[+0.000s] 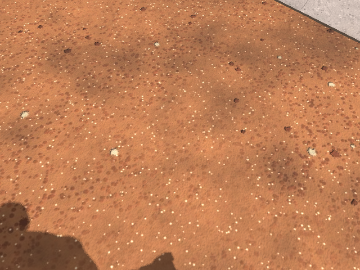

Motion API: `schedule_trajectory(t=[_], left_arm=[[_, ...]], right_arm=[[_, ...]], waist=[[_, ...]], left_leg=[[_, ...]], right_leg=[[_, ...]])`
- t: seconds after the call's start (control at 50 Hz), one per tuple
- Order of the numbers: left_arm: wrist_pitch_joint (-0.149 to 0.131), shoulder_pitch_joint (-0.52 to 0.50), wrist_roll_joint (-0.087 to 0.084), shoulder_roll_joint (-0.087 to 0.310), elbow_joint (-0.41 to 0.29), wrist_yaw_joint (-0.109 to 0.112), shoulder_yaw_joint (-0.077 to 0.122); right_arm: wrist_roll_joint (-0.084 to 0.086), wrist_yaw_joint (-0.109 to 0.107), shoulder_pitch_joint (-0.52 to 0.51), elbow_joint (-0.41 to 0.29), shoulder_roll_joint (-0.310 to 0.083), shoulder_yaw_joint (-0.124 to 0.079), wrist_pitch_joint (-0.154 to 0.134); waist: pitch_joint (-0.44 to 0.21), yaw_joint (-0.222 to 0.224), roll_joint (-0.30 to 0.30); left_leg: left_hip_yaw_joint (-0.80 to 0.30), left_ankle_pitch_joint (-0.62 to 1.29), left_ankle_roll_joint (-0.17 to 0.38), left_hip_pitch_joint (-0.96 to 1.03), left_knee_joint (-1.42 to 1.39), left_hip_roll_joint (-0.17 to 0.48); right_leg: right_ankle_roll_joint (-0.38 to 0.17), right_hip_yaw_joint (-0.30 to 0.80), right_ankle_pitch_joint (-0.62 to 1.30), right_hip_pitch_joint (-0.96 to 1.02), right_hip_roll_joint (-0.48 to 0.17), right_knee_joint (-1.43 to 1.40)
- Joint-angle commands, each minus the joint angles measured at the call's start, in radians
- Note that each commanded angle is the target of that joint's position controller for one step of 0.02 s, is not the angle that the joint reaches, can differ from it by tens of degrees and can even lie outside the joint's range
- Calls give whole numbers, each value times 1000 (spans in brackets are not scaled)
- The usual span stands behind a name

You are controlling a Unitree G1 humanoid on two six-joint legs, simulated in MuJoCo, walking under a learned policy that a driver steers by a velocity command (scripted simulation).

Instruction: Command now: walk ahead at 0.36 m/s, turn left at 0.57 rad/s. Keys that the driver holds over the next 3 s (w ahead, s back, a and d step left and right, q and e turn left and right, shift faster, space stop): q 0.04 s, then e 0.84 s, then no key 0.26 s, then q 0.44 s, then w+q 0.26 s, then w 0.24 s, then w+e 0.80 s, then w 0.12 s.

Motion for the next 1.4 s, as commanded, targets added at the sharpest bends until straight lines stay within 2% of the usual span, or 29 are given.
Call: schedule_trajectory(t=[0.02, 0.14, 0.24, 0.3, 0.32, 0.34, 0.36, 0.38, 0.4, 0.44, 0.52, 0.64, 0.7, 0.72, 0.74, 0.76, 0.78, 0.82, 0.92, 1.02, 1.08, 1.1, 1.12, 1.14, 1.16, 1.18, 1.24, 1.36, 1.4], left_arm=[[-5, 17, 23, 130, -79, 7, 38], [18, -48, 18, 40, -68, -4, 1], [10, -108, 8, 87, -82, -31, 12], [11, -41, 19, 131, -77, -39, 34], [12, -4, 22, 183, -78, -34, 50], [16, 21, 33, 248, -95, -30, 62], [29, 92, 34, 202, -84, -28, 52], [38, 83, 20, 157, -92, -26, 38], [49, 26, 7, 148, -112, -21, 40], [76, -46, -1, 134, -136, -6, 34], [108, -58, 13, 153, -155, 17, 51], [131, -59, -1, 169, -174, 29, 67], [147, -63, -14, 151, -181, 35, 63], [148, -40, -8, 107, -186, 33, 50], [136, -67, -16, 99, -224, 28, 54], [126, -31, 4, 170, -199, 26, 75], [130, 6, -3, 190, -168, 23, 88], [152, 46, -1, 150, -135, 29, 82], [152, -84, -15, 81, -206, 17, 48], [149, -83, -6, 74, -217, 3, 33], [149, -15, -3, 68, -182, -3, 34], [149, -6, 2, 86, -178, -1, 36], [150, 17, 6, 141, -183, 8, 45], [154, -43, 22, 187, -202, 16, 45], [139, -46, 39, 87, -194, 9, 21], [123, -74, 49, 46, -176, 3, 5], [98, -139, 37, 72, -153, 6, 10], [125, -118, 12, 127, -120, 33, 39], [128, -99, 14, 126, -116, 38, 48]], right_arm=[[-15, -16, -16, -86, -127, -35, -17], [-9, -50, 16, -29, -107, -20, -2], [-31, -46, 27, 28, -112, -10, -5], [-10, -57, -12, 42, -125, -16, 9], [-17, -64, 22, 41, -123, -16, 10], [-35, -68, 90, 20, -100, -10, 5], [-43, -66, 91, 15, -76, 4, 9], [-23, -57, 84, 17, -108, -2, 21], [-6, -58, 38, 12, -109, -6, 38], [-11, -68, -26, 2, -109, -13, 63], [-12, -76, -14, 7, -60, -4, 59], [-6, -62, -20, 9, -76, -12, 33], [-8, -53, 47, 31, -99, -27, 18], [-28, -60, 75, 24, -168, -43, 20], [-61, -59, 35, 24, -235, -59, 27], [-73, -62, -34, -15, -178, -43, 20], [-57, -70, -91, -33, -128, -29, 17], [-23, -76, -123, -42, -98, -18, 16], [-28, -88, -3, -12, -123, -24, 40], [-8, -64, -20, -4, -175, -40, 48], [17, -56, -41, 14, -162, -31, 48], [20, -54, 3, 38, -136, -21, 41], [-14, -48, 37, 41, -87, -3, 29], [-49, -37, 54, 23, -26, 19, 15], [-39, -44, -25, 18, -65, 14, 19], [-20, -42, -34, 26, -82, 9, 24], [-17, -50, -9, 61, -95, 4, 45], [-4, -47, -3, 35, -117, -6, 61], [-3, -46, -1, 26, -136, -16, 63]], waist=[[-119, 27, 35], [-162, -14, 89], [-130, -41, 91], [-123, 12, 80], [-160, 13, 13], [-245, -27, -138], [-328, 19, -265], [-361, 18, -174], [-291, 16, -109], [-177, 2, -39], [-180, -8, -146], [-193, 10, -158], [-176, -27, -132], [-181, -18, 8], [-112, 8, 311], [-108, 15, 238], [-109, 42, 161], [-96, 40, 119], [-103, -49, 165], [-136, -51, 203], [-130, -3, 186], [-132, 1, 152], [-202, -18, 14], [-201, -65, -221], [-213, 5, -175], [-181, -9, -150], [-132, -26, -167], [-72, -11, -113], [-64, 4, -37]], left_leg=[[-322, 549, 203, 203, -221, 265], [-90, 639, 118, 128, -212, 174], [-121, 527, 102, 235, -169, 258], [-108, 544, 59, 271, -3, 244], [-69, 483, 9, 243, 130, 177], [-5, 191, -66, 72, 387, 49], [-23, -452, -123, -139, 628, -49], [-117, -496, -121, -185, 722, -3], [-122, -439, -126, -234, 764, 27], [-112, -342, -131, -225, 651, 74], [-70, -254, -155, -78, 367, 41], [-86, -164, -144, 14, 133, 35], [-85, -39, -92, 183, -113, 78], [-253, -80, -21, 267, -192, 273], [-497, 1, 117, 191, -278, 437], [-501, 76, 160, 151, -265, 475], [-396, 128, 125, 148, -234, 426], [-259, 188, 80, 193, -198, 353], [-155, 327, 122, 328, -179, 340], [-120, 409, 136, 279, -150, 364], [-101, 391, 97, 240, -81, 342], [-80, 320, 40, 182, -55, 317], [-18, 117, -48, 77, 53, 254], [55, -258, -135, -55, 122, 162], [-8, -379, -164, -27, 171, 173], [-25, -354, -166, -13, 175, 183], [-25, -200, -173, 43, 125, 175], [10, -65, -119, 22, 127, 149], [-1, 110, -80, 18, 120, 152]], right_leg=[[27, 42, 48, -182, -46, -59], [57, -23, 431, -53, 1, -458], [-5, 7, 450, -40, 9, -600], [-59, -20, 410, 23, 47, -701], [-96, 49, 722, 124, 3, -720], [-226, 269, 1030, 324, -144, -702], [-374, 510, 1108, 483, -285, -774], [-364, 549, 858, 478, -280, -797], [-326, 501, 630, 408, -242, -817], [-256, 418, 344, 219, -177, -886], [-217, 346, 228, 122, -75, -916], [-203, 437, 143, 129, -73, -900], [-135, 416, 73, 46, -7, -830], [-81, 325, -68, -64, 66, -657], [-30, 102, -168, -216, 217, -423], [4, 140, -164, -207, 146, -206], [15, 136, -107, -200, 142, -116], [52, 114, -20, -234, 126, -1], [103, 41, 19, -253, 78, -156], [73, -40, -23, -13, 69, -442], [15, -73, 198, 158, 90, -771], [-16, -40, 332, 268, 75, -887], [-53, 123, 590, 444, -60, -861], [-184, 282, 821, 452, -230, -798], [-272, 286, 700, 367, -255, -824], [-252, 239, 611, 338, -213, -839], [-181, 144, 598, 279, -153, -831], [-184, 116, 409, 248, -182, -806], [-156, 68, 316, 236, -148, -779]])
